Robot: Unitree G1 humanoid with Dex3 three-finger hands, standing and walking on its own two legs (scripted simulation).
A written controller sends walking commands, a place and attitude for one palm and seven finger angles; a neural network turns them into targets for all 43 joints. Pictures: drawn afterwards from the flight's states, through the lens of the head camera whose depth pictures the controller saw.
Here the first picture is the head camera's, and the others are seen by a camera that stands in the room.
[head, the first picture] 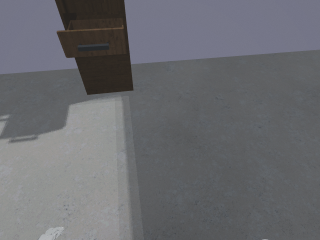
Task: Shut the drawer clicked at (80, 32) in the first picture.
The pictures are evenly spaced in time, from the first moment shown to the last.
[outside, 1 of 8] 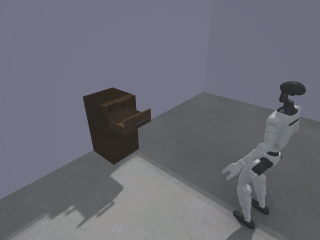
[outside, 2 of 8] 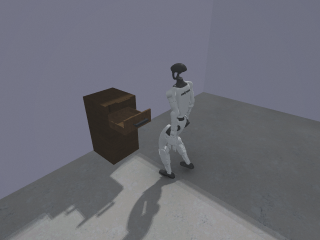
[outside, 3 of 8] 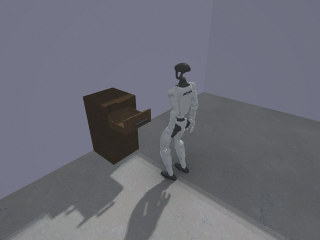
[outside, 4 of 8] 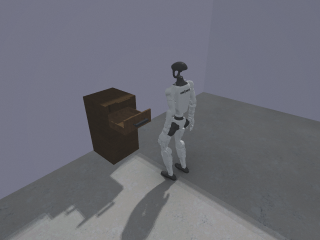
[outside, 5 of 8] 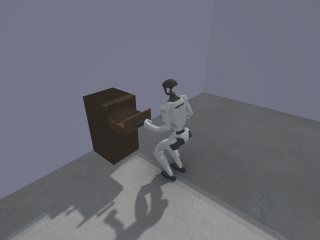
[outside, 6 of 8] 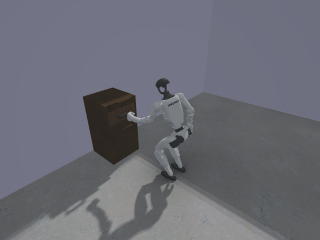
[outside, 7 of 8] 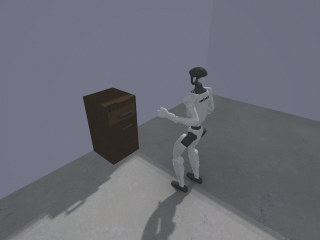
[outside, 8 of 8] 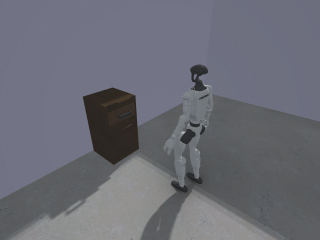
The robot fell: no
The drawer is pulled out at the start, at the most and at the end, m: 0.28 0.28 0.00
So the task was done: yes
